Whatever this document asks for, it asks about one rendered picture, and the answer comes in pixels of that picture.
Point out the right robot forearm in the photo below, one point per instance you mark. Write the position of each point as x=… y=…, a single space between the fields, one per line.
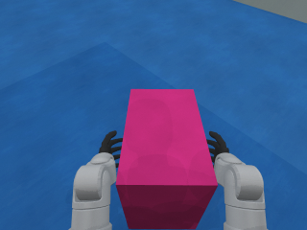
x=244 y=196

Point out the carton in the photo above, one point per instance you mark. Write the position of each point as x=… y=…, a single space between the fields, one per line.
x=165 y=177

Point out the left robot forearm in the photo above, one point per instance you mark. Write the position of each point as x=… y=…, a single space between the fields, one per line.
x=91 y=193

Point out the right robot hand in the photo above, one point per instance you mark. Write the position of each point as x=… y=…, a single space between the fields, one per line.
x=219 y=146

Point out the left robot hand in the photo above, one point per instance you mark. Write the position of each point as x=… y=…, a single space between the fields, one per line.
x=107 y=143

